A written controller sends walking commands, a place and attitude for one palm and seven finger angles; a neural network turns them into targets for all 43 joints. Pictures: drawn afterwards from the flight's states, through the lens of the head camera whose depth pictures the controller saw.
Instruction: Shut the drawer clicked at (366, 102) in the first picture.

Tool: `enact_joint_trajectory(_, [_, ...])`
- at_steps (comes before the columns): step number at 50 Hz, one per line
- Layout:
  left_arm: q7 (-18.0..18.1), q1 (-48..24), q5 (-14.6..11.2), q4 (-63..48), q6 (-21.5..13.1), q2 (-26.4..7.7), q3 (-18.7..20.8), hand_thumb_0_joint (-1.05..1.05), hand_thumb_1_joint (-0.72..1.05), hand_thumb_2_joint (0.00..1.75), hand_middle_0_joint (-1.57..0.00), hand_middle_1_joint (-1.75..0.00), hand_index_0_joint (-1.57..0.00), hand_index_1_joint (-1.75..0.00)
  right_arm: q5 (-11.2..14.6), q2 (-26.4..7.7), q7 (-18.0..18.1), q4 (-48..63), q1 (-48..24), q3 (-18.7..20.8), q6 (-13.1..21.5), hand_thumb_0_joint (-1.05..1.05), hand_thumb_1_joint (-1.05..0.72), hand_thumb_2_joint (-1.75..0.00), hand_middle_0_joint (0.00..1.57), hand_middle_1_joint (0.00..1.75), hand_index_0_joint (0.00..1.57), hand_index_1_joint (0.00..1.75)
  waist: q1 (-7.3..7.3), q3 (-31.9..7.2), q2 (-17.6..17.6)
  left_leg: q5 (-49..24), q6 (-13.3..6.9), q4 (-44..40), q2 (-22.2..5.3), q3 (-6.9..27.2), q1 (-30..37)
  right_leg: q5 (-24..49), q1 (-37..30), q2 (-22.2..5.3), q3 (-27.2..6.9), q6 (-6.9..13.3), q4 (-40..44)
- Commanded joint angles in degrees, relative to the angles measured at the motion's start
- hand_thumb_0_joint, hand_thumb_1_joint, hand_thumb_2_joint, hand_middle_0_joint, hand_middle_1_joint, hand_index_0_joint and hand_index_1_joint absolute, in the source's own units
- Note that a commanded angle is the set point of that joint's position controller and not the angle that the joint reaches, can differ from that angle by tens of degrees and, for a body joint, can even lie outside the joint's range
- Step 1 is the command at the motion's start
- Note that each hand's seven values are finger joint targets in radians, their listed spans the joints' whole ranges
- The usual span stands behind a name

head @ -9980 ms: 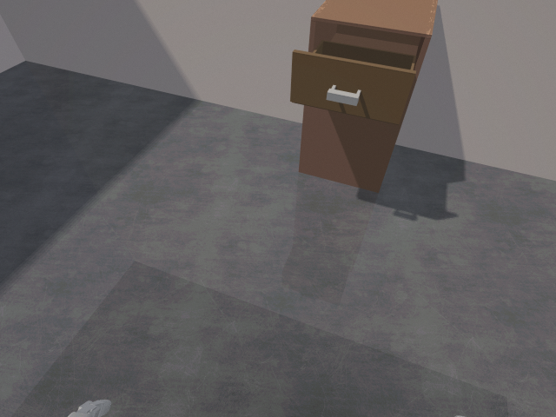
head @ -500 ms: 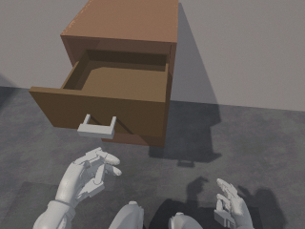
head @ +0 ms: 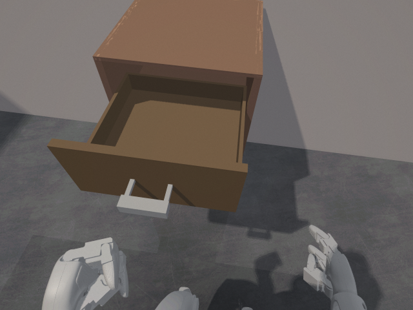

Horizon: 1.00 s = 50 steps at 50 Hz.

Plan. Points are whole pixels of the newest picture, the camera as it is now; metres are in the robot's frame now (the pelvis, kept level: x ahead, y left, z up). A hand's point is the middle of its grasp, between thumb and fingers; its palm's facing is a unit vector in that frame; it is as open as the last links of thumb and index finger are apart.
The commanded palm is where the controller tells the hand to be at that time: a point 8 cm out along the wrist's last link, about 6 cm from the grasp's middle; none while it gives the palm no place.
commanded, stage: raise the hand and make a fist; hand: left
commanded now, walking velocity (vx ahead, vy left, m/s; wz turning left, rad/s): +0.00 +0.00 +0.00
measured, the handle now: (147, 196) +0.34 +0.16 -0.01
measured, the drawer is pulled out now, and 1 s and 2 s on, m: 0.29 0.29 0.29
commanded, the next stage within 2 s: bring the fist close to the handle in 0.66 s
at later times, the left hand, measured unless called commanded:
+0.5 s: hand (145, 297) +0.14 +0.10 +0.08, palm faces -0.10 -0.99 +0.03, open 3.3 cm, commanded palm +0.12 +0.17 +0.09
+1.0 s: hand (141, 276) +0.17 +0.12 +0.06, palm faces +0.00 -1.00 -0.03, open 3.3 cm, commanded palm +0.14 +0.18 +0.06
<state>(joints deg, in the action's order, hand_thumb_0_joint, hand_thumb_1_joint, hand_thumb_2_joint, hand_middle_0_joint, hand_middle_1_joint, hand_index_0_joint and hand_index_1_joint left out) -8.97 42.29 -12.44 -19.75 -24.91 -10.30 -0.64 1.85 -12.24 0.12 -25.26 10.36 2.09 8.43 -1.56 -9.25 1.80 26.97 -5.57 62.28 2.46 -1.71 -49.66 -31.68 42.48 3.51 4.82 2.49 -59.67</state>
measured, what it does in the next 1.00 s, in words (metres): stands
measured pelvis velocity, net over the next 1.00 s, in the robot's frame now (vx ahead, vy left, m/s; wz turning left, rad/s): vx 0.00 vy -0.03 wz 0.00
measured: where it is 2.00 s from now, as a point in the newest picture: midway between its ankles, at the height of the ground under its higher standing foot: outside the picture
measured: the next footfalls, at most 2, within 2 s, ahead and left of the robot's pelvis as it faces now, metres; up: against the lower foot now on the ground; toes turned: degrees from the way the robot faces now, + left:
none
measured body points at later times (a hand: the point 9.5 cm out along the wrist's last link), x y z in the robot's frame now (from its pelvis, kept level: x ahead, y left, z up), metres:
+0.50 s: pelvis -0.02 +0.01 -0.01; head +0.01 +0.01 +0.44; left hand +0.14 +0.16 +0.08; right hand +0.16 -0.22 -0.06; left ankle +0.03 +0.05 -0.66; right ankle -0.02 -0.10 -0.66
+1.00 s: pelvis +0.00 -0.03 -0.01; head +0.05 -0.02 +0.44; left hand +0.17 +0.18 +0.06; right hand +0.20 -0.26 -0.07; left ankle +0.03 +0.05 -0.66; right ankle -0.02 -0.10 -0.66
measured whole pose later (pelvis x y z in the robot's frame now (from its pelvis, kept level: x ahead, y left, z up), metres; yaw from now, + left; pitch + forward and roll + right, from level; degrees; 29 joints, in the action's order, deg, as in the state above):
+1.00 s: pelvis +0.00 -0.03 -0.01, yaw +0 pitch +15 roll -2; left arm -6.7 39.4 -11.5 -14.9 -23.0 -12.1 0.0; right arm 2.0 -13.0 0.5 -23.8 13.1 -0.3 4.2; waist 0.3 -10.0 1.7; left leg 28.2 -3.3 64.2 1.2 -0.6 -50.5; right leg -33.0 43.5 4.9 5.9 4.8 -61.7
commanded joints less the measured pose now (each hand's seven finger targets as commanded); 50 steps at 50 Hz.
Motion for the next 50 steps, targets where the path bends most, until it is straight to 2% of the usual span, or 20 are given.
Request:
enact_joint_trajectory(1, [-1.16,7.15,1.77,-9.04,0.00,0.73,-4.64,0.00,0.90,0.90,-1.40,-1.60,-1.40,-1.60,0.75,-7.09,-0.34,9.93,-1.28,1.91,1.08,0.00,-0.90,-0.90,0.20,0.30,0.20,0.30,2.64,-8.23,-0.20,-26.95,4.53,-9.38,-5.11,8.54,18.83,17.19,2.08,-1.25,-0.63,-1.34,6.73])
enact_joint_trajectory(3, [-2.44,5.74,2.67,-11.77,2.24,1.49,-8.29,0.00,0.90,0.90,-1.40,-1.60,-1.40,-1.60,0.91,-7.58,-0.41,11.91,-0.82,1.48,0.42,0.00,-0.90,-0.90,0.20,0.30,0.20,0.30,3.18,-7.84,-1.33,-23.85,4.59,-10.17,-5.12,9.26,18.24,15.61,1.92,-1.34,-0.34,-1.44,6.77])
enact_joint_trajectory(5, [-2.18,5.21,3.16,-14.07,3.68,-1.00,-6.86,0.00,0.90,0.90,-1.40,-1.60,-1.40,-1.60,0.90,-7.39,-0.20,12.83,-1.12,1.29,-0.26,0.00,-0.90,-0.90,0.20,0.30,0.20,0.30,2.25,-8.21,-0.70,-20.67,4.96,-11.16,-5.02,9.93,18.14,13.46,1.65,-1.37,-0.42,-1.19,6.71])
enact_joint_trajectory(6, [-0.97,4.84,3.66,-15.02,4.06,-3.83,-4.13,0.00,0.90,0.90,-1.40,-1.60,-1.40,-1.60,0.88,-7.29,-0.03,12.77,-1.67,1.36,-0.73,0.00,-0.90,-0.90,0.20,0.30,0.20,0.30,1.53,-8.13,-0.54,-19.51,5.08,-11.46,-4.99,9.97,18.08,12.81,1.38,-1.17,-0.70,-0.96,6.67])
enact_joint_trajectory(9, [2.22,4.78,3.48,-18.77,3.70,-3.24,-2.96,0.00,0.90,0.90,-1.40,-1.60,-1.40,-1.60,0.44,-6.37,-0.09,14.42,-1.34,0.66,-2.26,0.00,-0.90,-0.90,0.20,0.30,0.20,0.30,0.21,-8.17,2.06,-14.07,6.27,-13.64,-5.52,11.43,18.96,8.31,2.97,-1.04,-0.25,-0.59,5.42])
enact_joint_trajectory(10, [3.31,3.82,3.28,-19.59,3.22,-2.49,-3.40,0.00,0.90,0.90,-1.40,-1.60,-1.40,-1.60,0.30,-6.21,-0.15,14.64,-1.39,0.37,-2.52,0.00,-0.90,-0.90,0.20,0.30,0.20,0.30,0.51,-7.48,2.12,-11.59,6.47,-14.22,-5.59,11.94,19.00,7.15,3.73,-0.90,-0.11,-0.53,5.29])
enact_joint_trajectory(11, [4.71,4.00,3.62,-19.97,3.12,-3.73,-1.81,0.00,0.90,0.90,-1.40,-1.60,-1.40,-1.60,0.23,-6.30,-0.05,14.58,-1.48,0.44,-2.86,0.00,-0.90,-0.90,0.20,0.30,0.20,0.30,-0.06,-7.07,2.35,-9.53,6.73,-14.92,-5.80,12.75,18.66,6.36,4.09,-0.69,-0.34,-0.50,4.89])
enact_joint_trajectory(13, [5.94,2.66,3.60,-21.56,2.24,-0.39,-5.74,0.00,0.90,0.90,-1.40,-1.60,-1.40,-1.60,0.01,-6.52,-0.52,15.29,-1.13,-0.30,-2.81,0.00,-0.90,-0.90,0.20,0.30,0.20,0.30,1.12,-6.31,4.04,-5.19,6.80,-15.66,-5.97,13.86,19.05,4.39,5.75,-0.95,-0.23,-0.63,4.54])
enact_joint_trajectory(16, [5.90,2.19,4.30,-18.89,2.36,1.50,-9.04,0.00,0.90,0.90,-1.40,-1.60,-1.40,-1.60,0.12,-7.60,-0.69,15.11,-1.15,-0.50,-2.62,0.00,-0.90,-0.90,0.20,0.30,0.20,0.30,2.93,-3.24,0.44,2.46,6.22,-16.29,-6.17,15.65,16.11,2.06,7.35,-0.97,-0.55,-0.98,4.87])
enact_joint_trajectory(18, [5.12,1.76,4.92,-17.74,3.01,2.09,-11.12,0.00,0.90,0.90,-1.40,-1.60,-1.40,-1.60,0.36,-8.21,-0.65,15.46,-0.82,-0.67,-2.50,0.00,-0.90,-0.90,0.20,0.30,0.20,0.30,3.61,-2.08,-0.91,6.72,5.60,-16.15,-5.67,15.35,13.64,0.46,7.11,-1.24,-0.94,-1.06,5.31])
enact_joint_trajectory(20, [4.93,2.31,5.76,-16.46,4.30,-0.44,-9.36,0.00,0.90,0.90,-1.40,-1.60,-1.40,-1.60,0.61,-8.45,-0.29,15.72,-0.45,-0.59,-2.79,0.00,-0.90,-0.90,0.20,0.30,0.20,0.30,3.17,-2.14,-1.29,8.37,5.07,-15.87,-5.02,14.20,11.73,-0.33,5.70,-1.38,-1.59,-0.89,6.06])
enact_joint_trajectory(23, [6.10,1.13,6.86,-16.92,5.76,-3.20,-6.91,0.00,0.90,0.90,-1.40,-1.60,-1.40,-1.60,0.66,-8.07,0.06,16.35,-0.43,-0.65,-3.57,0.00,-0.90,-0.90,0.20,0.30,0.20,0.30,2.40,-3.43,-0.36,7.75,4.80,-15.79,-4.48,12.68,11.70,-0.54,4.05,-1.45,-2.14,-0.61,6.50])
enact_joint_trajectory(26, [8.49,2.33,5.77,-18.69,5.69,-4.91,-2.57,0.00,0.90,0.90,-1.40,-1.60,-1.40,-1.60,0.60,-7.23,0.38,16.27,-0.58,-0.69,-4.08,0.00,-0.90,-0.90,0.20,0.30,0.20,0.30,0.66,-5.48,1.69,4.94,4.72,-15.79,-4.20,11.13,12.52,0.35,1.75,-1.07,-2.12,-0.28,7.12])
enact_joint_trajectory(31, [9.69,2.69,3.31,-18.13,3.14,-2.70,-2.69,0.00,0.90,0.90,-1.40,-1.60,-1.40,-1.60,0.63,-6.73,0.34,14.93,-0.32,-0.82,-3.00,0.00,-0.90,-0.90,0.20,0.30,0.20,0.30,1.90,-3.92,-0.43,-0.34,3.89,-13.86,-3.93,8.70,12.09,1.99,0.46,-0.68,-2.17,-0.33,9.81])
enact_joint_trajectory(33, [8.36,1.94,3.06,-16.45,2.24,-1.89,-4.28,0.00,0.90,0.90,-1.40,-1.60,-1.40,-1.60,0.81,-7.05,0.21,14.18,0.01,-0.79,-2.26,0.00,-0.90,-0.90,0.20,0.30,0.20,0.30,3.13,-2.26,-0.91,-1.54,3.59,-12.55,-3.75,7.76,11.23,2.24,1.05,-0.86,-2.69,-0.60,10.65])
enact_joint_trajectory(36, [5.92,3.87,3.22,-12.35,2.21,-3.49,-3.14,0.00,0.90,0.90,-1.40,-1.60,-1.40,-1.60,1.04,-7.40,0.44,13.20,-0.21,-0.38,-1.70,0.00,-0.90,-0.90,0.20,0.30,0.20,0.30,3.23,-1.33,-2.61,-2.73,3.05,-10.90,-3.29,6.58,9.11,2.24,-0.43,-1.36,-4.67,-1.00,12.36])
enact_joint_trajectory(39, [3.35,3.80,2.86,-11.06,2.60,-4.45,-2.06,0.00,0.90,0.90,-1.40,-1.60,-1.40,-1.60,1.07,-7.24,0.50,13.20,-0.01,-0.26,-1.73,0.00,-0.90,-0.90,0.20,0.30,0.20,0.30,3.14,-3.13,-2.88,-6.03,2.77,-9.13,-2.79,5.42,8.63,6.54,-2.42,-2.07,-6.39,-1.60,12.50])
enact_joint_trajectory(41, [3.05,1.69,2.58,-9.36,2.14,-6.55,1.37,0.00,0.90,0.90,-1.40,-1.60,-1.40,-1.60,0.84,-7.07,0.86,12.05,-0.24,-0.05,-2.06,0.00,-0.90,-0.90,0.20,0.30,0.20,0.30,3.01,-3.16,-2.88,-7.33,2.78,-7.90,-2.72,5.22,7.66,8.90,-2.41,-2.06,-7.06,-1.90,12.04])
enact_joint_trajectory(46, [3.05,-1.59,0.20,-9.49,-2.29,-6.29,4.66,0.00,0.90,0.90,-1.40,-1.60,-1.40,-1.60,0.40,-6.40,0.86,10.48,-0.24,-0.02,-1.32,0.00,-0.90,-0.90,0.20,0.30,0.20,0.30,2.38,-7.92,-0.22,-11.86,3.04,-5.15,-2.51,4.87,7.51,17.42,-3.43,-2.22,-7.22,-2.21,9.02])
enact_joint_trajectory(50, [0.76,-2.50,-0.59,-6.60,-4.72,-4.08,2.83,0.00,0.90,0.90,-1.40,-1.60,-1.40,-1.60,0.39,-6.52,0.53,9.28,-0.21,0.15,-0.63,0.00,-0.90,-0.90,0.20,0.30,0.20,0.30,3.46,-10.55,-0.93,-14.22,3.10,-2.81,-2.68,5.00,7.07,24.23,-3.50,-3.06,-8.23,-3.82,7.57])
